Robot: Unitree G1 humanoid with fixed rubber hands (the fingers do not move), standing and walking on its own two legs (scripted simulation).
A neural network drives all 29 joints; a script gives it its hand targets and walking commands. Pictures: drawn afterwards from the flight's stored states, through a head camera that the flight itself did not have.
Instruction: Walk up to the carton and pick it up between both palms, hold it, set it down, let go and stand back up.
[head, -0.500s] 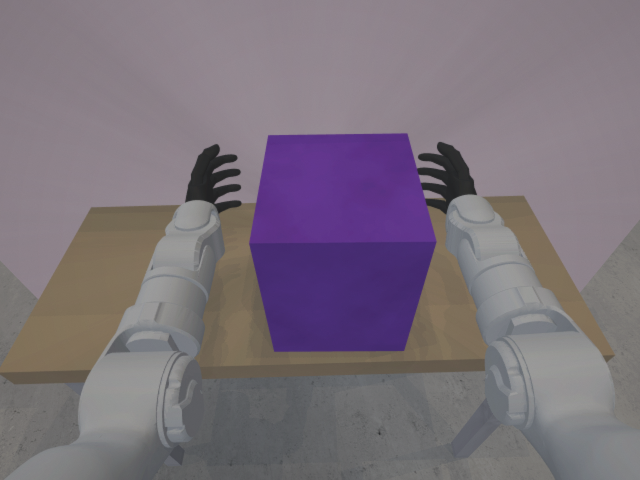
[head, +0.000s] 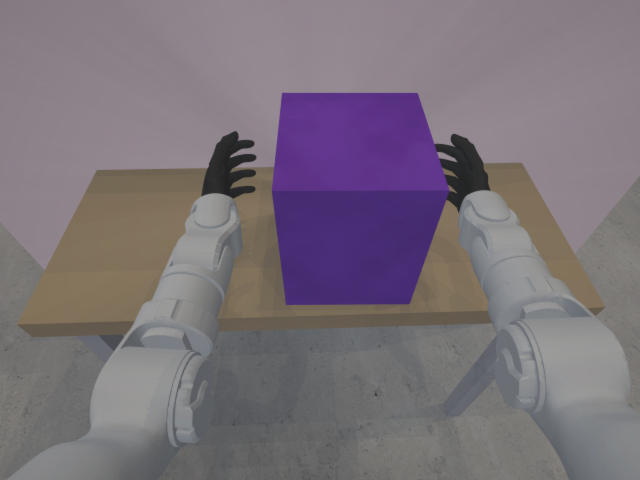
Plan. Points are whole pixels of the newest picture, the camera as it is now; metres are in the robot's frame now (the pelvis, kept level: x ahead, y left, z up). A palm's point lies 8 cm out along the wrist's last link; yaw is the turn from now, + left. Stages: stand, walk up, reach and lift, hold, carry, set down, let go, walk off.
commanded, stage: set down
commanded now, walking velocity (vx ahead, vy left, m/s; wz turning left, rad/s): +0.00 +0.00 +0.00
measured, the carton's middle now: (348, 203) +0.51 +0.00 +0.05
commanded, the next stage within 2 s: none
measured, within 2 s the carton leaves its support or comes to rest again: neither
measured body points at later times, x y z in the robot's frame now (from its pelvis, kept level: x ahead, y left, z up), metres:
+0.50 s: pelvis +0.01 -0.02 +0.00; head +0.02 -0.03 +0.45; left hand +0.45 +0.15 +0.16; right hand +0.48 -0.17 +0.16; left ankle +0.03 +0.11 -0.75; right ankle +0.04 -0.12 -0.75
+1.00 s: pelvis +0.02 -0.01 +0.00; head +0.03 -0.01 +0.45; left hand +0.44 +0.18 +0.15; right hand +0.48 -0.16 +0.15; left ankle +0.03 +0.11 -0.75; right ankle +0.04 -0.12 -0.75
